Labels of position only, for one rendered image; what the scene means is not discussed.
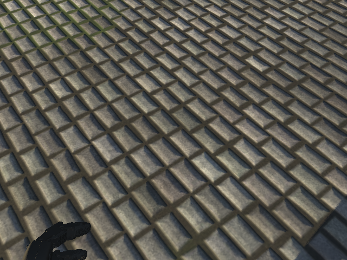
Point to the left robot hand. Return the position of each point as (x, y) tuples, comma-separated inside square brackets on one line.
[(53, 237)]

